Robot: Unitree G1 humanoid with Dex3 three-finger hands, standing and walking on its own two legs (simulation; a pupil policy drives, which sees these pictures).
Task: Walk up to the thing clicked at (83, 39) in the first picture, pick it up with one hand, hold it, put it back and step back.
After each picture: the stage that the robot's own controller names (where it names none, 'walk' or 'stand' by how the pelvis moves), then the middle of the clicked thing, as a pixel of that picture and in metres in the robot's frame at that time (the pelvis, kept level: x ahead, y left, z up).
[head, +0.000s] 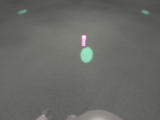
stand; (83, 41) +1.73 +0.19 -0.66
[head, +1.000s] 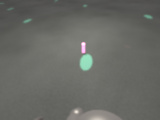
walk; (83, 48) +1.60 +0.30 -0.65
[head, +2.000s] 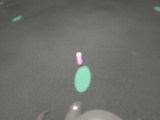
walk; (79, 59) +1.06 +0.29 -0.65
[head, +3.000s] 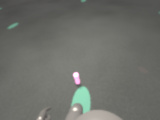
walk; (76, 78) +0.66 +0.26 -0.65
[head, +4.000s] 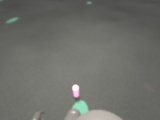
stand; (75, 91) +0.46 +0.19 -0.63
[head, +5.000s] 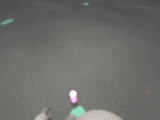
stand; (73, 97) +0.40 +0.18 -0.65
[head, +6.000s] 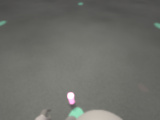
stand; (71, 98) +0.37 +0.21 -0.65
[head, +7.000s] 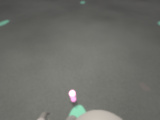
stand; (72, 96) +0.40 +0.20 -0.66
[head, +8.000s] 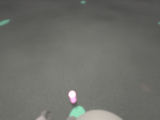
stand; (72, 97) +0.38 +0.20 -0.66
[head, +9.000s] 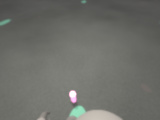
stand; (73, 97) +0.38 +0.20 -0.66
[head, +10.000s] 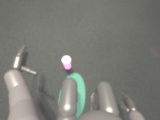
go down; (67, 63) +0.45 +0.20 -0.37
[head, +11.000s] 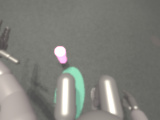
go down; (61, 56) +0.46 +0.23 -0.27
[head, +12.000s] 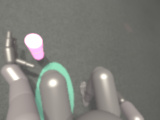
close in; (36, 49) +0.45 +0.28 -0.17
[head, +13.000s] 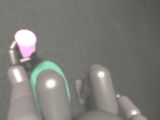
close; (27, 47) +0.45 +0.28 -0.16
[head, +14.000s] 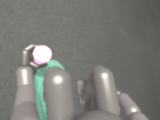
lift; (41, 57) +0.37 +0.25 -0.16
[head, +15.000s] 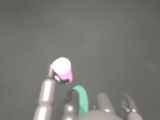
lift; (65, 73) +0.31 +0.17 +0.03
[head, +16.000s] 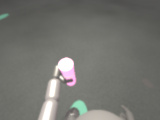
hold; (69, 74) +0.32 +0.15 +0.05
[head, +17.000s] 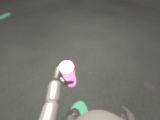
hold; (69, 76) +0.31 +0.15 +0.05
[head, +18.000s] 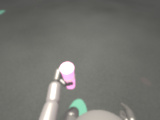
crouch; (69, 77) +0.31 +0.15 +0.01
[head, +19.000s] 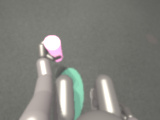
crouch; (55, 51) +0.46 +0.20 -0.05
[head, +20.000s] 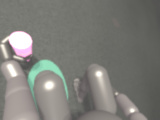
lower; (23, 50) +0.43 +0.28 -0.17
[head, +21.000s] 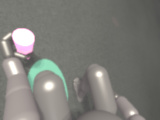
lower; (24, 47) +0.44 +0.28 -0.17
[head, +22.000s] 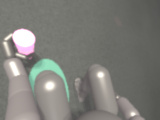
lower; (25, 48) +0.44 +0.28 -0.17
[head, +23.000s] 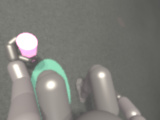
lower; (29, 50) +0.42 +0.28 -0.16
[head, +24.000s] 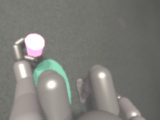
draw back; (34, 50) +0.43 +0.25 -0.16
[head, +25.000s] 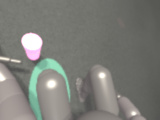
rise; (33, 49) +0.43 +0.26 -0.17
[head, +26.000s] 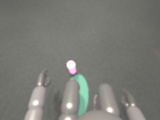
walk; (72, 68) +0.45 +0.19 -0.39
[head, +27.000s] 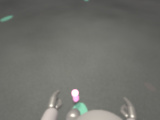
stand; (75, 96) +0.39 +0.15 -0.59
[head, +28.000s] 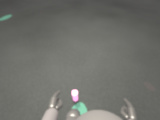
stand; (75, 95) +0.38 +0.16 -0.60
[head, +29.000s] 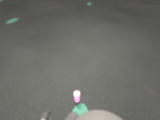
stand; (77, 96) +0.40 +0.15 -0.64
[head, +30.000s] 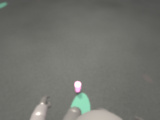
walk; (77, 87) +0.42 +0.12 -0.63
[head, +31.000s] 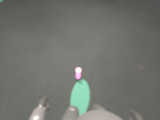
walk; (78, 73) +0.62 +0.13 -0.64
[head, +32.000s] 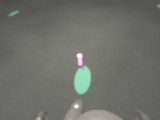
walk; (80, 60) +0.95 +0.26 -0.63
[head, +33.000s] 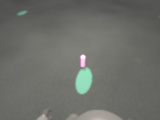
stand; (82, 61) +1.02 +0.16 -0.65
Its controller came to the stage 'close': yes
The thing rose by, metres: 0.68
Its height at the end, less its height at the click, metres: +0.00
